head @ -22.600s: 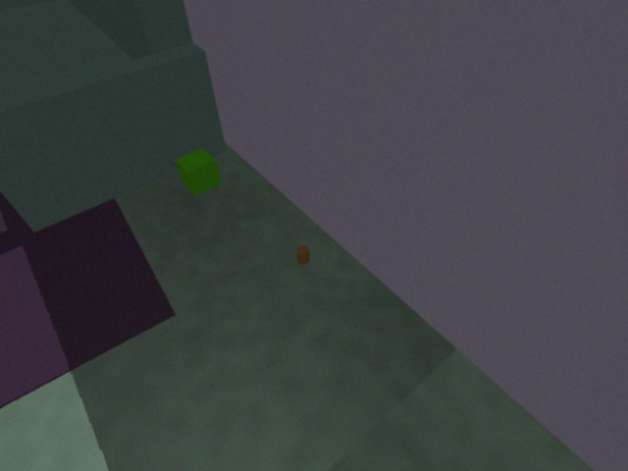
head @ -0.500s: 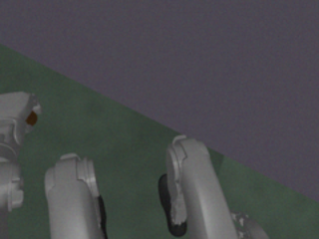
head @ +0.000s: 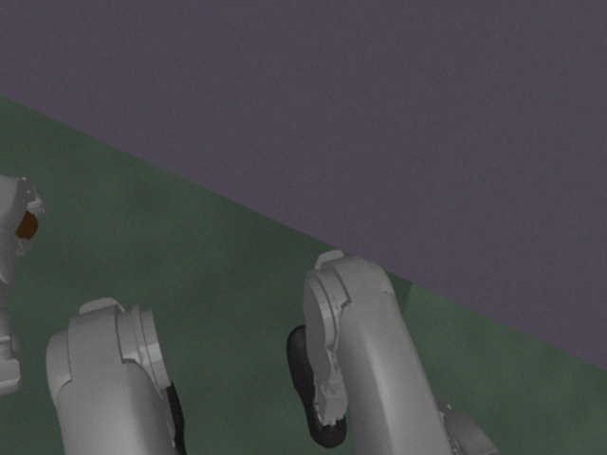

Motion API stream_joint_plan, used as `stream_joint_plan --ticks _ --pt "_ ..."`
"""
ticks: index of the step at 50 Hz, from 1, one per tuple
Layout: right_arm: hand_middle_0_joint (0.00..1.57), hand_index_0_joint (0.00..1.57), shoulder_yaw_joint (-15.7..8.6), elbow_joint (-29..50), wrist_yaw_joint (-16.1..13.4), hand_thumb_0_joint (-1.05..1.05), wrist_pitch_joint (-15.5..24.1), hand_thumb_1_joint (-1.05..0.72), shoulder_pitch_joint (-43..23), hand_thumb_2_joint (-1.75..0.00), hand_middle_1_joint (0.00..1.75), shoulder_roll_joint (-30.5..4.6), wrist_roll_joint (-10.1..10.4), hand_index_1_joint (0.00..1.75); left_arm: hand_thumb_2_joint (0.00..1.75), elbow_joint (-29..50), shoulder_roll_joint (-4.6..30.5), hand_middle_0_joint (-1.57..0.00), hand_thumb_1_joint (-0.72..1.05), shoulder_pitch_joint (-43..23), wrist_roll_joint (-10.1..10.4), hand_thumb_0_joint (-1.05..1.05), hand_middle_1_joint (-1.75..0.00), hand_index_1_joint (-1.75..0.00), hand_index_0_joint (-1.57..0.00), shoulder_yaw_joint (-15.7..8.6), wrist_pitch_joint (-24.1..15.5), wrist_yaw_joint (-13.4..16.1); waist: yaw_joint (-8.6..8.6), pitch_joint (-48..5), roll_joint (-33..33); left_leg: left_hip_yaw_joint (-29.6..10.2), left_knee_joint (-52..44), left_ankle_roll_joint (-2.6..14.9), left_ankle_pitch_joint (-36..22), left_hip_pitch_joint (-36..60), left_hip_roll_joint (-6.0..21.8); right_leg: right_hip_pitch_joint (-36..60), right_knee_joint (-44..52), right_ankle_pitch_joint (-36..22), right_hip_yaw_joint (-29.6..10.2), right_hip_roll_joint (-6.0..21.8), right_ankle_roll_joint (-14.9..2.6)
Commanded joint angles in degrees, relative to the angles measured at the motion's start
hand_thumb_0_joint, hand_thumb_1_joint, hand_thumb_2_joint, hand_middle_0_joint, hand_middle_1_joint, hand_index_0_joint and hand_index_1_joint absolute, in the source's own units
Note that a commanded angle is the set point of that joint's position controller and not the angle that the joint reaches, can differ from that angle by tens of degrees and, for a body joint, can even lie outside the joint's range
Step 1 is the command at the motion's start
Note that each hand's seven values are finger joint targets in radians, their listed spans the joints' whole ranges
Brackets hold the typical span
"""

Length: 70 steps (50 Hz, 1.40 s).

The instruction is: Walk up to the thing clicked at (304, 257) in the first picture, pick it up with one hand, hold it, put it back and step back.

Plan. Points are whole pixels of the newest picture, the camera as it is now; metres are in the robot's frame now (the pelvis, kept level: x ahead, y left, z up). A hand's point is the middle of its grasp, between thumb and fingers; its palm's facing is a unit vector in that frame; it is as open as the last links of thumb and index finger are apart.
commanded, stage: rest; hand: left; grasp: from above
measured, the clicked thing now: (7, 221) +0.44 +0.31 -0.23
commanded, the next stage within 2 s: open in 1.20 s
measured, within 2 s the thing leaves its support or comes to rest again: rests again in 0.92 s
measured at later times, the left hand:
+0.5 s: hand (13, 236) +0.42 +0.31 -0.24, palm faces -0.46 -0.14 -0.88, open 6.5 cm
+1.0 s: hand (20, 238) +0.42 +0.30 -0.25, palm faces -0.45 -0.13 -0.88, open 6.5 cm
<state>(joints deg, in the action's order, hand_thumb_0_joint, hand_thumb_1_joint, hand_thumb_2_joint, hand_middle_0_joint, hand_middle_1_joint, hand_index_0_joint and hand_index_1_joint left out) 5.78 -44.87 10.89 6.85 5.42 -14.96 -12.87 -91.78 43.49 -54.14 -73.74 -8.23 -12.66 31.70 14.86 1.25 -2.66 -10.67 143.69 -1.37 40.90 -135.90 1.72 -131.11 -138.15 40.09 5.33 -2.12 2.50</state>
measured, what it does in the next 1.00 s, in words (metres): stands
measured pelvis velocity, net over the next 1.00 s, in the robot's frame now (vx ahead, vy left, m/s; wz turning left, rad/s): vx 0.00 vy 0.01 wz -0.06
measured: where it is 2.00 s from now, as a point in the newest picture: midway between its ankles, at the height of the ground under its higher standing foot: (248, 431)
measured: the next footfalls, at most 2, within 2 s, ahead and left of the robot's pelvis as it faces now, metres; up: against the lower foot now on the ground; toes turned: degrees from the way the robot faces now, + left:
none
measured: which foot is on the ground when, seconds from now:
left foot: down 0.00-1.00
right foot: down 0.00-1.00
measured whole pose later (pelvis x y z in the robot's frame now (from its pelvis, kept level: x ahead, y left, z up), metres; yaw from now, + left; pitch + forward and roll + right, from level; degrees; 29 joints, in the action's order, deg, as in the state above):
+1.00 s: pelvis +0.00 +0.01 -0.01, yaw -3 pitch +28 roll -12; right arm 11.4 -43.5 16.0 12.9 3.2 -17.8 -17.1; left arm -100.5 51.0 -54.4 -75.1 -10.2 -13.6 39.2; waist 18.6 6.1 -6.1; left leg -14.4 148.1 -1.3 41.9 -135.5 1.8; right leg -129.7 -139.7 39.4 8.0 -3.5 3.4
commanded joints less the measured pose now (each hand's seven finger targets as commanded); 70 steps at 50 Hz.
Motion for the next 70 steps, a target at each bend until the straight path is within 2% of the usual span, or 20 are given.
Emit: stream_joint_plan --ticks 1,6,7,14,18,21,24,26,32,33,34,35,38,44,46,59,63,65,66,70 --pt "0.2 0.2 -3.9 0.0 -0.1 0.0 0.8 -0.9 11.8 -0.9 0.3 -15.7 -0.6 0.3 0.44 5.5 13.7 -1.03 0.73 -14.7 0.1 0.0 -0.54 -0.49 -1.08 -1.3 -0.6 2.7 0.77 -38.9 18.6 6.5 -12.9 2.5 -12.4 28.8 -0.9 20.6 12.3 -15.2 6.4 -1.9 -3.74" --pt "0.2 0.2 -3.7 0.2 0.5 0.0 1.0 -0.9 10.8 -0.9 0.3 -16.8 -1.1 0.3 0.46 4.3 16.9 -1.06 0.76 -13.0 -1.0 0.0 -0.51 -0.47 -1.1 -3.8 -1.1 4.5 0.24 -38.6 20.9 6.0 -13.0 2.11 -12.9 29.6 -0.6 19.6 11.1 -15.7 7.1 -2.3 -4.03" --pt "0.2 0.2 -3.5 0.7 0.7 0.0 1.2 -0.9 10.4 -0.9 0.3 -16.5 -1.2 0.3 0.46 3.5 14.6 -1.05 0.74 -13.6 -1.4 0.0 -0.51 -0.47 -1.09 -2.0 -1.1 4.6 1.03 -37.1 21.1 5.9 -13.0 1.97 -12.5 29.3 -0.6 18.5 10.8 -15.3 7.3 -2.3 -4.08" --pt "0.2 0.2 -2.9 0.2 1.8 0.0 2.8 -0.9 10.6 -0.9 0.3 -18.2 -2.5 0.3 0.47 1.1 17.7 -1.06 0.77 -15.2 -1.8 0.0 -0.53 -0.48 -1.1 -3.4 -1.1 6.4 2.97 -34.0 20.3 5.4 -11.5 2.22 -10.3 27.3 -0.4 18.1 10.9 -13.7 7.9 -2.3 -3.65" --pt "0.2 0.2 -2.8 0.1 2.1 0.0 3.2 -0.9 10.6 -0.9 0.3 -18.0 -2.7 0.3 0.48 1.1 17.7 -1.06 0.76 -13.3 -0.9 0.0 -0.54 -0.5 -1.1 -4.1 -1.1 6.6 2.54 -35.3 20.8 5.1 -11.3 2.22 -11.1 27.2 -0.2 20.1 11.2 -14.7 7.6 -2.6 -3.58" --pt "0.2 0.2 -2.5 0.2 2.6 0.0 3.7 -0.9 10.2 -0.9 0.3 -18.1 -3.1 0.3 0.49 1.3 17.0 -1.07 0.79 -14.2 -0.9 0.0 -0.56 -0.51 -1.12 -2.6 -1.2 6.2 3.21 -35.4 21.7 5.0 -10.8 2.16 -11.8 27.9 -0.2 20.1 10.7 -15.5 7.8 -2.6 -3.51" --pt "0.2 0.2 -2.0 -0.2 2.8 0.0 3.7 -0.9 10.8 -0.9 0.3 -18.2 -3.1 0.3 0.51 1.0 18.7 -1.09 0.8 -13.0 -0.7 0.0 -0.55 -0.51 -1.13 -3.8 -1.4 6.2 3.09 -35.4 22.3 4.5 -11.1 1.99 -12.9 28.7 -0.1 20.8 10.3 -16.4 8.4 -2.5 -3.54" --pt "0.2 0.2 -1.7 0.8 3.1 0.0 4.1 -0.91 9.0 -0.9 0.3 -18.3 -3.3 0.3 0.49 1.4 16.3 -1.1 0.81 -14.3 -0.4 0.0 -0.55 -0.5 -1.14 -1.1 -1.8 6.3 3.44 -34.1 22.9 4.3 -11.2 1.85 -11.9 28.1 0.0 19.8 10.2 -15.6 8.4 -2.7 -3.76" --pt "0.2 0.2 -1.0 0.4 3.6 0.0 4.8 -0.9 9.2 -0.9 0.3 -19.5 -3.3 0.3 0.44 0.4 19.4 -1.07 0.78 -13.4 -0.5 0.0 -0.5 -0.46 -1.11 -3.1 -2.0 7.9 3.19 -34.0 21.4 4.2 -10.7 2.06 -12.0 27.3 0.1 21.1 10.5 -15.9 8.5 -3.1 -3.55" --pt "0.2 0.2 -0.3 1.1 3.9 0.0 5.1 -0.91 8.6 -0.9 0.3 -18.8 -3.2 0.3 0.42 -0.8 16.9 -1.08 0.79 -13.5 -0.6 0.0 -0.5 -0.46 -1.13 -0.5 -2.0 7.8 3.7 -32.3 21.9 4.2 -10.5 2.03 -11.0 26.8 0.1 20.0 10.2 -15.1 8.3 -3.0 -3.69" --pt "0.2 0.2 -0.5 0.4 3.8 0.0 5.1 -0.9 9.5 -0.9 0.3 -19.9 -3.7 0.3 0.43 -1.4 20.3 -1.08 0.8 -13.2 -0.7 0.0 -0.51 -0.46 -1.13 -3.4 -1.8 8.4 4.11 -32.9 20.8 4.2 -10.7 2.15 -11.3 27.1 0.1 21.0 10.8 -15.5 8.9 -3.1 -3.36" --pt "0.2 0.2 -0.4 1.3 4.0 0.0 5.4 -0.9 9.0 -0.9 0.3 -19.8 -3.6 0.3 0.42 -0.8 18.3 -1.08 0.79 -13.5 -1.5 0.0 -0.49 -0.44 -1.13 -1.3 -1.8 8.2 4.02 -32.5 21.5 4.4 -10.4 2.06 -11.8 27.3 0.0 20.7 10.6 -15.9 8.6 -3.1 -3.39" --pt "0.2 0.2 -0.5 0.7 4.2 0.0 5.5 -0.9 9.5 -0.9 0.3 -20.4 -3.6 0.3 0.42 -2.7 20.8 -1.08 0.79 -11.9 -1.1 0.0 -0.5 -0.45 -1.12 -4.1 -1.3 9.0 3.47 -32.5 21.8 4.0 -11.1 1.84 -12.1 27.6 0.1 20.9 10.3 -15.8 9.0 -3.1 -3.49" --pt "0.2 0.2 0.5 1.6 4.6 0.0 6.2 -0.9 7.0 -0.9 0.3 -20.0 -3.7 0.3 0.43 -2.5 19.2 -1.07 0.76 -14.7 -0.6 0.0 -0.49 -0.45 -1.1 -1.1 -0.9 9.2 4.34 -31.7 21.4 3.4 -10.8 2.05 -9.8 26.1 0.4 20.3 10.5 -14.1 8.9 -3.6 -3.58" --pt "0.2 0.2 0.4 1.1 4.4 0.0 6.3 -0.9 7.9 -0.9 0.3 -20.8 -3.8 0.3 0.44 -3.3 21.8 -1.06 0.76 -13.5 -0.2 0.0 -0.5 -0.46 -1.1 -3.2 -0.9 9.6 4.25 -31.2 21.1 3.3 -10.6 2.07 -9.9 25.8 0.4 20.7 10.8 -14.1 9.0 -3.4 -3.39" --pt "0.2 0.2 1.4 0.7 4.9 0.0 6.9 -0.9 6.8 -0.9 0.3 -21.2 -4.6 0.3 0.46 -3.8 20.0 -1.08 0.78 -14.0 -0.5 0.0 -0.51 -0.47 -1.12 0.0 -2.3 9.3 5.88 -30.6 21.3 2.6 -10.2 1.96 -11.2 26.9 0.7 22.4 11.0 -16.2 9.4 -3.8 -3.2" --pt "0.2 0.2 2.7 0.4 5.2 0.0 7.1 -0.9 7.3 -0.9 0.3 -20.9 -4.9 0.3 0.46 -4.9 21.2 -1.08 0.77 -13.0 -0.1 0.0 -0.5 -0.46 -1.11 -1.1 -2.4 10.0 5.91 -29.5 20.6 2.5 -10.0 1.95 -11.5 26.8 0.6 22.3 10.9 -16.2 9.9 -3.6 -3.03" --pt "0.2 0.2 2.3 1.3 5.4 0.0 7.7 -0.91 5.7 -0.9 0.3 -21.8 -4.8 0.3 0.42 -4.8 18.7 -1.06 0.75 -14.2 0.0 0.0 -0.49 -0.45 -1.1 1.9 -2.5 9.7 6.38 -28.1 21.5 2.4 -10.2 1.86 -10.3 26.6 0.6 21.2 10.6 -15.1 9.7 -3.7 -3.24" --pt "0.2 0.2 2.5 1.0 5.4 0.0 7.8 -0.9 6.5 -0.9 0.3 -21.7 -4.8 0.3 0.43 -5.5 20.7 -0.98 0.67 -13.5 0.0 0.0 -0.51 -0.47 -1.02 -0.1 -2.3 10.1 6.04 -28.8 21.0 2.2 -10.3 1.77 -10.8 27.4 0.8 22.2 10.9 -15.7 10.0 -3.8 -3.16" --pt "0.2 0.2 2.5 1.6 5.5 0.0 8.1 -0.89 6.2 -0.9 0.3 -22.2 -4.7 0.3 0.34 -5.0 20.6 -0.66 0.35 -14.0 0.2 0.0 -0.5 -0.45 -0.7 0.6 -2.1 10.3 6.17 -28.3 20.5 2.0 -10.5 1.94 -9.2 26.2 0.7 21.3 11.2 -14.0 10.0 -3.8 -3.23"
